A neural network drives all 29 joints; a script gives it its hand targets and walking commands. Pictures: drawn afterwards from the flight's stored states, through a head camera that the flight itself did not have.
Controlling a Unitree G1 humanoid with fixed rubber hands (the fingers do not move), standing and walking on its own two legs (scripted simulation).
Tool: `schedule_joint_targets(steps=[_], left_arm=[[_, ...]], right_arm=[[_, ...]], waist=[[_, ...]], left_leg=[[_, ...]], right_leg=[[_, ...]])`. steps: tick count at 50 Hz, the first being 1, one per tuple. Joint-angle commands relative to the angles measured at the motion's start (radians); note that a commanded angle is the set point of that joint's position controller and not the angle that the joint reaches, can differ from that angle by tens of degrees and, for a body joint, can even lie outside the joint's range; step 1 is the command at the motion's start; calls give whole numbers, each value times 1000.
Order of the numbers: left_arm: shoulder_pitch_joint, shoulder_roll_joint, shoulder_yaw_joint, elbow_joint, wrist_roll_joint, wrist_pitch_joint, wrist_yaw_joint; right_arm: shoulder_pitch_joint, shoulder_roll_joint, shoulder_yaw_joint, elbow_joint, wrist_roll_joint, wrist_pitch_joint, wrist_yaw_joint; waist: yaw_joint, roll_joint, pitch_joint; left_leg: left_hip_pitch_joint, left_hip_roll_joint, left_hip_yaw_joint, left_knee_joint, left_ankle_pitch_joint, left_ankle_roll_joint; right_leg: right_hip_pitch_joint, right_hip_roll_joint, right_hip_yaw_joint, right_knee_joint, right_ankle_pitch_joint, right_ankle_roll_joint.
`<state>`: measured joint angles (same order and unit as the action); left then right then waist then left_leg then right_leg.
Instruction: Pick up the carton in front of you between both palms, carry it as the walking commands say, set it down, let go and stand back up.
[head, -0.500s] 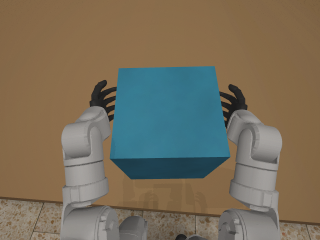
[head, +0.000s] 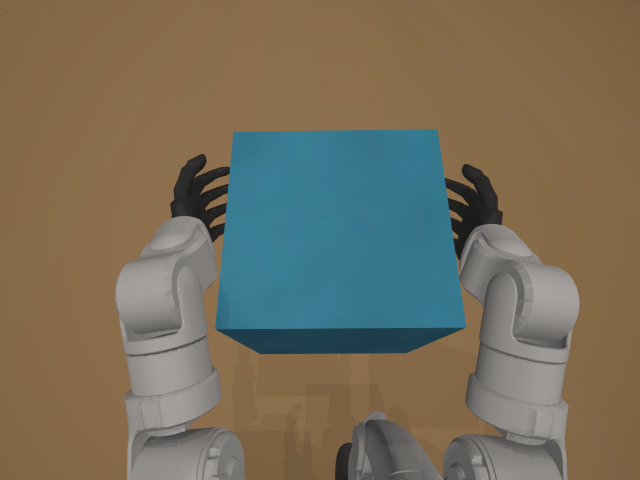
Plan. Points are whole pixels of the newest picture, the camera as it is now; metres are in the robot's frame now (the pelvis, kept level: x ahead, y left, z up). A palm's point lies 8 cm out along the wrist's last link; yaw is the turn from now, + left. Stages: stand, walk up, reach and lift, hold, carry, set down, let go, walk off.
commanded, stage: carry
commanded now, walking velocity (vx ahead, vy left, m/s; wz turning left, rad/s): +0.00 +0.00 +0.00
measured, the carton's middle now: (334, 260) +0.36 -0.01 +0.06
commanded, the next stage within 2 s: none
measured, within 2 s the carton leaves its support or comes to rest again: neither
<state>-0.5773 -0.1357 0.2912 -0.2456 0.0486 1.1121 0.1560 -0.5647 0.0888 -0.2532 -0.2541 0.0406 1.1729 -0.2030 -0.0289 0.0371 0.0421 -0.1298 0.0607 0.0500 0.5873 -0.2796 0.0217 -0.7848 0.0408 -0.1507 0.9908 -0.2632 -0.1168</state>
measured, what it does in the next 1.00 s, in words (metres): climbs: left foot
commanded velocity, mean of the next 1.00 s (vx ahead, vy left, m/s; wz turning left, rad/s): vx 0.00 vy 0.00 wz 0.00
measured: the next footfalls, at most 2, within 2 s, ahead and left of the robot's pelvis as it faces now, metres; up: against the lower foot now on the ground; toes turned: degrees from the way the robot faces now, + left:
left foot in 0.34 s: +0.15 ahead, +0.08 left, +0.09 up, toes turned +4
right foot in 1.96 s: +0.50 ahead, -0.07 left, +0.09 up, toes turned -4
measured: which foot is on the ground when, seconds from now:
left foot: down 0.00-0.00, up 0.02-0.32, down 0.34-1.00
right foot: down 0.00-1.00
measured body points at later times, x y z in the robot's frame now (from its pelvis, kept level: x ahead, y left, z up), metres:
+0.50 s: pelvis +0.11 -0.02 +0.08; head +0.08 -0.02 +0.53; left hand +0.45 +0.14 +0.21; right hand +0.44 -0.17 +0.20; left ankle +0.11 +0.08 -0.65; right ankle +0.12 -0.06 -0.65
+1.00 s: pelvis +0.13 -0.02 +0.08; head +0.11 -0.02 +0.53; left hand +0.47 +0.15 +0.20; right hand +0.47 -0.16 +0.19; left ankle +0.11 +0.08 -0.65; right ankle +0.12 -0.06 -0.65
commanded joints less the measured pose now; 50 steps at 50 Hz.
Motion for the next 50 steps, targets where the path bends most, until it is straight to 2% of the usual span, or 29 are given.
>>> schedule_joint_targets(steps=[1,2,3,4,5,6,9,10,11,12,14,15,16,18,19,20,22,24,26,35,42,50], left_arm=[[-411,-613,-614,94,-168,54,-16],[-410,-664,-639,84,-202,55,-26],[-471,-728,-681,59,-244,49,-40],[-551,-785,-713,38,-282,39,-57],[-600,-835,-740,33,-309,30,-71],[-630,-870,-760,45,-329,21,-83],[-645,-890,-781,71,-346,-4,-102],[-611,-881,-773,78,-336,-8,-101],[-610,-865,-763,78,-329,-9,-99],[-599,-845,-749,88,-319,-7,-95],[-552,-805,-717,116,-293,-3,-85],[-525,-786,-694,139,-273,2,-78],[-501,-769,-670,165,-250,7,-71],[-463,-735,-616,226,-196,18,-59],[-457,-725,-589,239,-171,24,-55],[-476,-721,-570,249,-155,32,-51],[-495,-727,-540,294,-133,35,-45],[-513,-734,-528,316,-128,27,-42],[-532,-742,-519,331,-126,19,-35],[-567,-777,-526,337,-148,-6,-25],[-584,-796,-558,306,-176,-17,-31],[-562,-787,-564,297,-174,-19,-31]], right_arm=[[-594,681,642,-21,187,-7,70],[-567,700,629,1,157,-5,67],[-543,723,599,5,129,-7,67],[-555,752,578,11,102,-11,71],[-550,767,558,25,74,-18,73],[-554,783,558,45,54,-30,76],[-517,796,564,100,20,-62,81],[-499,793,566,107,17,-68,80],[-497,786,565,111,13,-73,76],[-487,782,569,117,12,-73,73],[-489,769,583,111,28,-70,67],[-487,762,587,114,32,-66,64],[-489,753,585,118,34,-61,63],[-515,734,577,134,45,-47,65],[-538,724,573,142,49,-44,63],[-549,731,564,158,52,-41,63],[-568,743,539,200,48,-37,65],[-607,767,537,229,60,-43,68],[-629,790,537,252,70,-51,66],[-628,820,507,297,61,-72,52],[-618,819,514,276,54,-82,51],[-605,808,528,256,57,-85,53]], waist=[[141,-335,-771],[101,-206,-759],[93,-129,-705],[72,-97,-631],[51,-102,-582],[50,-71,-574],[61,-29,-569],[60,-16,-560],[58,-50,-537],[64,-95,-539],[66,-150,-561],[59,-149,-564],[60,-139,-565],[62,-108,-560],[63,-43,-522],[53,-3,-469],[48,-21,-415],[45,-35,-414],[45,-46,-427],[37,-48,-472],[34,-43,-492],[33,-38,-492]], left_leg=[[-268,-180,-101,850,-134,-46],[-285,-130,-197,940,-121,-27],[-360,-101,-172,937,-133,-23],[-398,-62,-165,873,-124,-18],[-416,-42,-157,812,-116,-13],[-407,-41,-142,774,-117,-11],[-417,-44,-105,586,-139,-10],[-367,-62,-62,337,-290,-17],[-323,-102,-25,213,-309,-23],[-273,-133,12,137,-257,-18],[-194,-103,-6,46,-91,8],[-150,-92,-1,-36,3,16],[-85,-71,-12,-104,120,22],[18,36,-112,-126,230,40],[-24,98,-157,-104,258,61],[-83,97,-154,-125,194,63],[-133,73,-135,-148,124,50],[-122,56,-115,-130,164,42],[-104,50,-105,-120,185,36],[-54,45,-83,-91,209,27],[-31,46,-78,-78,245,31],[-24,54,-84,-79,281,40]], right_leg=[[871,-379,687,-522,1303,-237],[865,-359,584,-454,1227,-254],[843,-324,533,-444,1057,-234],[785,-291,493,-454,890,-189],[746,-264,456,-474,782,-158],[736,-260,435,-491,738,-144],[796,-259,372,-505,752,-115],[781,-240,316,-534,707,-88],[772,-229,299,-553,657,-81],[768,-230,284,-562,620,-71],[763,-282,276,-541,715,-69],[752,-274,247,-525,703,-57],[720,-252,221,-511,629,-43],[615,-204,201,-500,358,-1],[583,-168,190,-531,208,21],[592,-155,185,-550,137,26],[612,-165,200,-562,160,29],[628,-183,218,-558,276,30],[643,-187,220,-559,332,37],[679,-190,234,-552,441,44],[687,-188,233,-538,475,44],[681,-183,226,-523,451,38]])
